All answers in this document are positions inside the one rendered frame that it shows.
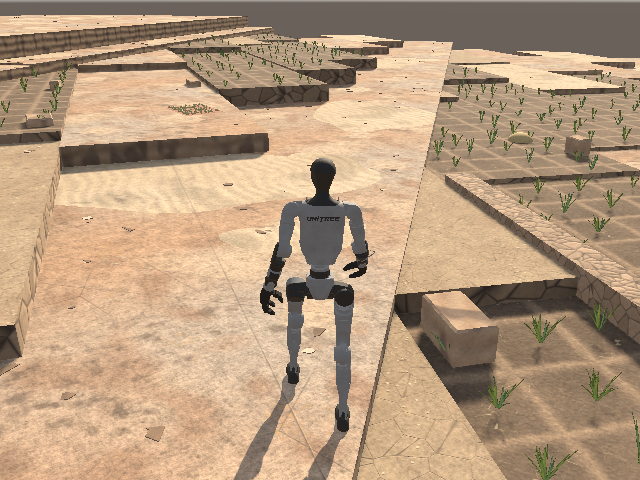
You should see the left robot foot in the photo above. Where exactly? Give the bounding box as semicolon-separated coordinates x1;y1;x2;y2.
286;362;300;384

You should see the robot right forearm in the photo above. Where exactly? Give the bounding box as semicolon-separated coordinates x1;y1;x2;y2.
355;240;369;268

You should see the right robot upper arm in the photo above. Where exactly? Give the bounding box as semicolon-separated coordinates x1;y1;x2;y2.
342;201;367;254

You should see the humanoid robot torso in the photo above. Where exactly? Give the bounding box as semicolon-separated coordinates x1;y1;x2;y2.
298;197;346;300

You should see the left robot upper arm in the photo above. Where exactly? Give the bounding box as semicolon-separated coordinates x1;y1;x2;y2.
276;201;302;258

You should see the robot left hand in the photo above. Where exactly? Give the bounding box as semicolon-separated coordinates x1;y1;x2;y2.
260;288;283;315

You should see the robot right hand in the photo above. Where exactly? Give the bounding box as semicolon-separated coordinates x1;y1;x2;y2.
343;261;367;278

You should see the robot left forearm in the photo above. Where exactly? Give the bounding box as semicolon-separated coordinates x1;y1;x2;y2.
263;242;286;292

